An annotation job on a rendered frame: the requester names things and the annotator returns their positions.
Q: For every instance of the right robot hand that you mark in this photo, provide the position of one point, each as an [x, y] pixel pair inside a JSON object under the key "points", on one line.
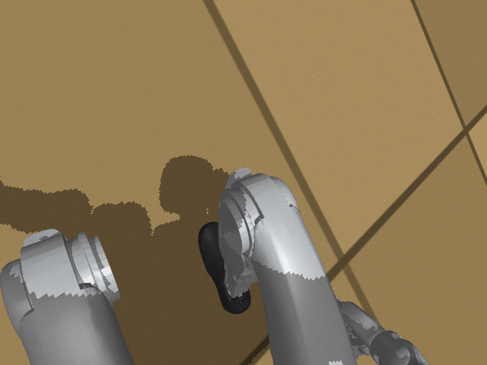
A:
{"points": [[360, 325]]}

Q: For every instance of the right robot foot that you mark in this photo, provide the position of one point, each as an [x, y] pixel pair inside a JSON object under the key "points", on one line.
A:
{"points": [[214, 264]]}

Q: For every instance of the right robot arm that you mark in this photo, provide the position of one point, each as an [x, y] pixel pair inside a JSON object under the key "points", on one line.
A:
{"points": [[388, 348]]}

